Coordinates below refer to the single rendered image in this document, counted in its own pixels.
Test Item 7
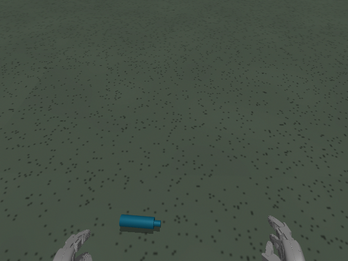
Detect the bottle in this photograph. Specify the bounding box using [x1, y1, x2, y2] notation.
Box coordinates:
[119, 214, 161, 229]

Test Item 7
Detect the left robot hand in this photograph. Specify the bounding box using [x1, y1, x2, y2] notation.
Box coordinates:
[53, 229, 92, 261]

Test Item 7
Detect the right robot hand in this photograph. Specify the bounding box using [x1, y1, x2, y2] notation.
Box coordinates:
[262, 215, 305, 261]

